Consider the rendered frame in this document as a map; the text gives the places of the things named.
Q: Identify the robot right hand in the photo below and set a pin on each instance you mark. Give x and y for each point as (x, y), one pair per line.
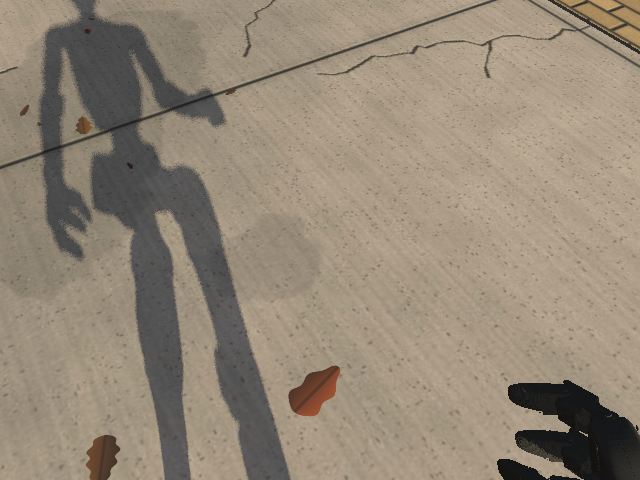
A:
(610, 452)

